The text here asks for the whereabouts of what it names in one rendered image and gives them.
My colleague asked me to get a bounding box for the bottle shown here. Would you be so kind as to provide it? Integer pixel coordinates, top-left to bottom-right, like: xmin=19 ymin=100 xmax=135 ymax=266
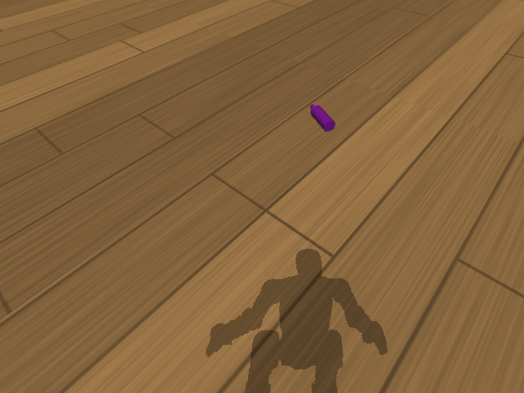
xmin=310 ymin=104 xmax=336 ymax=132

